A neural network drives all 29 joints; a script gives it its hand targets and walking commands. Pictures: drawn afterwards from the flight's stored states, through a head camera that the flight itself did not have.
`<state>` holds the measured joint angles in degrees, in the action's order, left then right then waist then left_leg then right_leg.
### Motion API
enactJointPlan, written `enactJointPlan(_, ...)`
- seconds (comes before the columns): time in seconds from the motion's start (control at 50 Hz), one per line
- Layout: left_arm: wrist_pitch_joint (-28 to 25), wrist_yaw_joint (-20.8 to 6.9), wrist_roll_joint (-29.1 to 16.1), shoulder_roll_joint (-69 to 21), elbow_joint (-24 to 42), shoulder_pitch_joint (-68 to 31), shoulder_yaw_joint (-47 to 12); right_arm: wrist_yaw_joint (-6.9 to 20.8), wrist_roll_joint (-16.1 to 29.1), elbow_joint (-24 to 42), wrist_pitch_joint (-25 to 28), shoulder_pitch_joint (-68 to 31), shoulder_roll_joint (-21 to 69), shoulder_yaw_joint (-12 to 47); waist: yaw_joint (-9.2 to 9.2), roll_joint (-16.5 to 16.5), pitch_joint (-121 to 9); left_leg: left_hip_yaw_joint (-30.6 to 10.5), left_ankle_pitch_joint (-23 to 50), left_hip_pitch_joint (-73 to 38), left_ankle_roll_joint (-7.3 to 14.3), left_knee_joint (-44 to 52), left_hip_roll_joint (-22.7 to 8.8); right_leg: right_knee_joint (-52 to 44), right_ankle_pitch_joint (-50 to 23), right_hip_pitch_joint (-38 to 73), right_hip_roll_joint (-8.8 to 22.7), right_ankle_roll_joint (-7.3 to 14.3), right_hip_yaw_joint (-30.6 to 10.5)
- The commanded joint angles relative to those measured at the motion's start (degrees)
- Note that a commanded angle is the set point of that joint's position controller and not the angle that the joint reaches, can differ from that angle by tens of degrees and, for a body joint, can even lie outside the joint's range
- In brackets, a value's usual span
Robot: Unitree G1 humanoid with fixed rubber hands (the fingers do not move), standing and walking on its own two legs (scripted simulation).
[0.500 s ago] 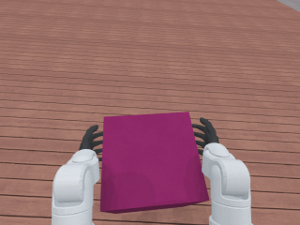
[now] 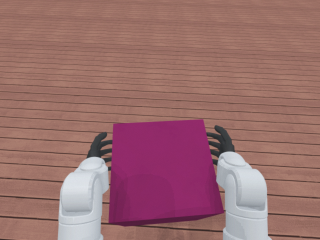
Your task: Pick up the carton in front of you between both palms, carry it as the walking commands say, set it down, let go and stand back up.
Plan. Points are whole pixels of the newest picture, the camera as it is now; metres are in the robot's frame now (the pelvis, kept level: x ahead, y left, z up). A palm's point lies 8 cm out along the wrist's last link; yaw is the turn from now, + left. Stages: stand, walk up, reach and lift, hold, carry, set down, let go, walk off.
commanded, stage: carry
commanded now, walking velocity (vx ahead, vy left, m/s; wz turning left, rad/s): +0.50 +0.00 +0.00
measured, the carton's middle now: (160, 178) +0.28 +0.00 +0.00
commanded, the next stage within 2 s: none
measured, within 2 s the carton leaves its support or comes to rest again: neither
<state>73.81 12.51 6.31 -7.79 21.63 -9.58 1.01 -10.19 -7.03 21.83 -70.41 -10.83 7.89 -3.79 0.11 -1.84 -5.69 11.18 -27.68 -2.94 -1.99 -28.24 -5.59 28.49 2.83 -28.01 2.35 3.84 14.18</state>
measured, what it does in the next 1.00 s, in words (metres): walks ahead: left foot, then right foot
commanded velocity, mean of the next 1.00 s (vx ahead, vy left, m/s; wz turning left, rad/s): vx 0.23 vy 0.00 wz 0.00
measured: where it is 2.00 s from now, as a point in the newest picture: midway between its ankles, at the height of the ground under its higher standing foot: (152, 195)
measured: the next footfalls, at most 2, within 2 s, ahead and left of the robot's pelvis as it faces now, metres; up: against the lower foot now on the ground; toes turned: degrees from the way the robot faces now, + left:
left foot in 0.46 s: +0.50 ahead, +0.13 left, +0.00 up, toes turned +14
right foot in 0.84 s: +0.65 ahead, -0.10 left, +0.00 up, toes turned +24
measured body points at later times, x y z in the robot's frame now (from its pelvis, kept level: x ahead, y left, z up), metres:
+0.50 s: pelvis +0.33 +0.03 +0.00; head +0.32 +0.04 +0.45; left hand +0.61 +0.17 +0.10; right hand +0.61 -0.12 +0.12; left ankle +0.42 +0.12 -0.72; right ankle +0.13 -0.08 -0.69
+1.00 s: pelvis +0.56 +0.01 +0.02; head +0.58 +0.00 +0.47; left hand +0.85 +0.16 +0.09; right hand +0.85 -0.14 +0.09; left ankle +0.46 +0.13 -0.72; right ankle +0.62 -0.07 -0.72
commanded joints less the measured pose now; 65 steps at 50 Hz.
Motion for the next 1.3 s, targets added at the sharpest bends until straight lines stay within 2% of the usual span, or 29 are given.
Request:
enactJointPlan(0.0, -4.6, -17.0, -23.6, -60.3, 4.0, -24.1, -34.6, 16.6, 25.0, 1.0, -0.5, -20.0, 60.2, 38.7, 1.18, 9.9, -20.4, -10.7, 2.1, 41.6, 3.2, -47.9, 1.6, -10.7, -13.0, 43.5, 19.8, 8.0, -32.1)
enactJointPlan(0.04, -6.1, -17.3, -24.7, -63.7, 5.9, -27.7, -35.3, 16.8, 24.2, -0.3, 1.1, -20.0, 63.6, 38.7, 0.88, 5.0, -18.5, -11.9, 7.7, 38.6, 3.7, -39.2, -1.5, -12.8, -8.4, 35.7, 18.4, 5.0, -24.1)
enactJointPlan(0.08, -7.2, -17.5, -25.6, -64.8, 7.5, -28.7, -35.4, 16.4, 24.0, 0.4, 2.5, -19.4, 65.2, 39.2, 0.74, 7.5, -17.1, -9.1, 10.3, 35.9, 3.2, -31.9, -1.3, -16.0, -2.6, 31.4, 16.4, 3.2, -18.1)
enactJointPlan(0.14, -7.7, -17.9, -25.1, -63.7, 6.4, -25.3, -34.7, 15.3, 22.6, 0.1, 3.6, -16.1, 64.9, 39.0, 0.93, 9.9, -14.4, -6.2, 14.3, 37.0, 2.4, -22.6, -1.4, -19.7, 0.4, 31.0, 16.0, 4.3, -15.4)
enactJointPlan(0.22, -7.5, -18.1, -24.6, -61.1, 6.7, -23.2, -35.4, 14.8, 21.5, 0.2, 3.8, -13.8, 63.0, 38.6, 0.7, 10.2, -10.0, -2.0, 21.5, 36.6, 1.8, -8.5, 0.1, -19.5, -5.2, 31.7, 12.6, 3.2, -8.8)
enactJointPlan(0.3, -6.6, -17.3, -24.5, -57.1, 10.5, -24.0, -35.7, 14.7, 23.4, 4.1, 2.4, -16.4, 59.8, 39.4, 1.13, 10.6, -7.2, 0.8, 25.7, 34.0, 2.2, -1.6, 1.8, -17.6, -9.6, 33.0, 11.9, 2.2, -6.4)
enactJointPlan(0.36, -4.9, -16.2, -24.0, -53.6, 11.7, -24.0, -35.5, 14.6, 24.3, 4.9, 0.4, -16.7, 56.1, 38.8, 1.16, 10.9, -6.8, 2.8, 24.6, 28.3, 2.7, 1.9, 2.8, -12.3, -14.2, 33.6, 11.6, 1.3, -4.8)
enactJointPlan(0.4, -3.5, -15.6, -23.4, -51.4, 11.0, -23.8, -35.3, 14.6, 24.2, 3.0, -0.7, -14.5, 53.6, 37.3, -1.04, 5.7, -13.0, 3.4, 19.1, 7.5, 4.5, 5.1, 3.8, 6.4, -17.2, 25.3, 8.0, -1.7, -0.1)
enactJointPlan(0.42, -2.8, -15.4, -23.6, -50.5, 11.3, -24.4, -35.2, 14.6, 24.0, 2.3, -1.1, -14.5, 51.2, 36.3, -1.8, -5.7, -18.2, -15.5, 15.5, -6.2, 8.3, 7.1, -9.3, 22.9, -3.4, 11.7, 4.3, -4.4, -0.2)
enactJointPlan(0.44, -2.1, -15.4, -24.1, -50.4, 11.9, -25.3, -35.9, 14.6, 23.9, 1.1, -1.3, -14.0, 50.9, 35.4, -1.18, -18.7, -19.4, -37.7, 22.2, -15.9, 14.4, 12.9, -19.0, 35.6, 23.3, -6.3, -3.3, -6.1, -4.4)
enactJointPlan(0.46, -1.7, -15.6, -24.9, -50.9, 11.5, -26.9, -37.0, 14.8, 23.9, 0.7, -1.5, -14.3, 52.7, 35.1, -1.95, -15.0, -17.9, -36.7, 32.8, -16.0, 16.7, 12.8, -19.8, 43.1, 26.8, -11.6, -1.4, -4.4, -10.5)
enactJointPlan(0.5, -2.4, -16.1, -25.2, -54.2, 10.7, -28.3, -36.9, 15.1, 24.1, 3.2, -1.0, -17.1, 56.2, 35.9, -1.55, -4.4, -16.4, -23.1, 53.1, -9.4, 12.8, 8.8, -17.1, 43.1, 23.7, -11.8, 3.0, -3.3, -12.5)
enactJointPlan(0.52, -2.6, -16.2, -25.1, -55.9, 9.6, -28.0, -37.2, 15.3, 24.3, 2.8, -0.8, -18.6, 57.8, 36.1, -1.28, -3.3, -16.0, -18.1, 54.1, -6.2, 10.5, 10.0, -15.4, 37.4, 19.8, -9.0, 4.5, -3.3, -13.3)
enactJointPlan(0.56, -3.6, -16.1, -25.0, -58.3, 8.8, -27.6, -37.2, 15.8, 24.8, 3.4, -0.2, -19.5, 59.6, 36.7, -1.05, -4.0, -15.8, -11.5, 52.8, -2.1, 8.1, 12.0, -12.8, 26.6, 17.2, -4.3, 3.3, -3.9, -10.5)
enactJointPlan(0.62, -4.6, -15.3, -24.2, -59.9, 9.8, -26.5, -36.9, 16.2, 25.6, 5.0, 0.1, -20.2, 59.8, 37.4, -0.57, -4.6, -15.3, -4.9, 55.3, 1.3, 8.5, 11.5, -10.1, 13.6, 12.7, 1.8, 1.2, -4.6, -7.8)
enactJointPlan(0.68, -4.1, -14.8, -23.8, -58.8, 10.2, -26.0, -36.3, 16.0, 25.0, 4.4, -0.4, -18.0, 58.0, 36.3, -0.8, -8.5, -13.8, -1.6, 59.8, 0.4, 7.9, 10.1, -9.4, 5.6, 4.7, 3.7, -0.8, -4.7, -4.5)
enactJointPlan(0.72, -3.3, -15.0, -23.3, -57.4, 8.9, -24.9, -35.9, 16.0, 23.6, 1.9, -1.0, -15.3, 56.9, 35.3, -0.82, -8.6, -13.6, 0.1, 55.7, 1.0, 6.8, 7.3, -8.5, 1.0, -2.0, 7.4, -0.7, -4.5, -2.7)
enactJointPlan(0.76, -2.8, -15.8, -23.2, -56.6, 6.9, -24.3, -35.4, 16.0, 22.4, 0.0, -1.4, -14.7, 56.2, 34.8, -0.29, -5.1, -12.9, 2.4, 47.1, 4.4, 4.1, 1.3, -5.3, -8.1, -13.0, 15.0, -0.6, -4.6, -1.4)
enactJointPlan(0.78, -2.6, -16.3, -23.2, -56.5, 6.3, -24.8, -35.1, 16.0, 22.1, -0.3, -1.4, -15.4, 56.0, 34.9, -0.13, -3.1, -13.5, 1.7, 41.5, 8.2, 2.4, -1.4, -4.5, -8.6, -18.5, 21.0, 2.3, -3.6, -3.3)
enactJointPlan(0.8, -2.4, -16.8, -23.5, -56.1, 5.7, -25.7, -34.7, 16.0, 21.7, -0.4, -1.6, -15.9, 55.6, 35.0, -0.44, 1.4, -15.6, 0.5, 32.6, 14.3, 0.6, -4.6, -3.2, -4.6, -34.3, 28.4, 8.4, -1.7, -8.9)
enactJointPlan(0.82, -2.3, -17.1, -23.7, -56.3, 4.5, -25.9, -34.3, 15.9, 21.7, -0.8, -1.9, -16.6, 55.8, 35.4, -0.24, 6.6, -18.2, -1.7, 18.8, 18.6, -0.4, -6.7, -1.2, -2.5, -48.5, 33.7, 13.5, 1.7, -14.6)
enactJointPlan(0.84, -2.3, -17.3, -23.5, -56.3, 3.2, -26.0, -33.5, 15.9, 22.0, -1.8, -2.1, -17.3, 56.5, 35.9, -0.15, 11.2, -18.9, -4.1, 6.0, 20.8, -0.7, -6.8, 0.2, -2.8, -54.0, 35.4, 17.0, 4.3, -17.7)
enactJointPlan(0.88, -3.3, -17.6, -22.9, -59.8, 1.0, -24.1, -33.0, 16.1, 23.4, 0.4, -1.4, -20.2, 58.8, 37.7, -0.18, 10.9, -20.1, -5.1, 1.5, 20.4, 0.0, -1.3, 0.2, -3.4, -47.3, 36.9, 16.6, 4.5, -17.0)
enactJointPlan(0.92, -4.6, -17.6, -23.6, -62.4, 2.3, -26.0, -33.5, 16.5, 24.3, 1.0, -0.4, -22.1, 61.5, 38.3, -0.57, 9.6, -21.5, -4.4, 11.0, 15.0, -0.2, 6.5, 0.6, -2.8, -41.1, 34.5, 12.2, 2.0, -13.3)
enactJointPlan(0.96, -5.4, -17.3, -24.2, -63.6, 4.2, -27.9, -33.9, 16.4, 24.8, 1.5, 0.3, -22.8, 62.5, 38.3, -0.26, 7.7, -22.5, -4.7, 21.2, 10.2, -0.3, 4.5, -1.3, -0.7, -35.7, 31.3, 10.1, 0.0, -10.6)
enactJointPlan(1.0, -5.7, -17.0, -24.4, -63.1, 5.2, -28.0, -34.0, 15.9, 24.4, 0.9, 0.6, -21.6, 62.3, 37.6, -0.05, 3.8, -22.1, -5.0, 31.9, 9.7, -0.4, 1.8, -2.7, 1.3, -34.5, 29.8, 9.0, 0.0, -8.9)
enactJointPlan(1.04, -5.7, -16.4, -23.8, -61.8, 5.4, -26.9, -33.9, 15.6, 24.2, 1.6, 0.4, -20.9, 61.3, 37.0, -0.14, 3.7, -22.9, -5.1, 39.2, 8.6, -0.7, -0.4, -3.0, 3.1, -38.8, 28.9, 8.3, 0.4, -8.5)
enactJointPlan(1.16, -4.5, -15.5, -22.8, -59.0, 6.0, -25.5, -34.5, 15.5, 22.9, -1.3, -0.4, -16.5, 58.8, 35.5, -0.23, 1.0, -20.7, -4.6, 40.9, 10.3, -0.7, -0.6, -2.3, 3.9, -40.2, 27.8, 7.4, 1.0, -7.3)
enactJointPlan(1.28, -3.6, -16.3, -24.0, -59.2, 5.3, -27.8, -35.5, 16.2, 23.1, -0.8, -0.7, -19.5, 58.2, 35.0, -0.09, -2.0, -14.2, -3.5, 55.4, 4.4, 0.0, 0.7, -3.4, 3.5, -22.1, 18.0, 4.0, -1.9, -4.2)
